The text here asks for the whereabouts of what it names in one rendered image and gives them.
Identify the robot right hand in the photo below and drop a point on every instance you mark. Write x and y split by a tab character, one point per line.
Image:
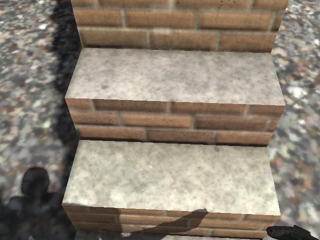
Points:
289	233

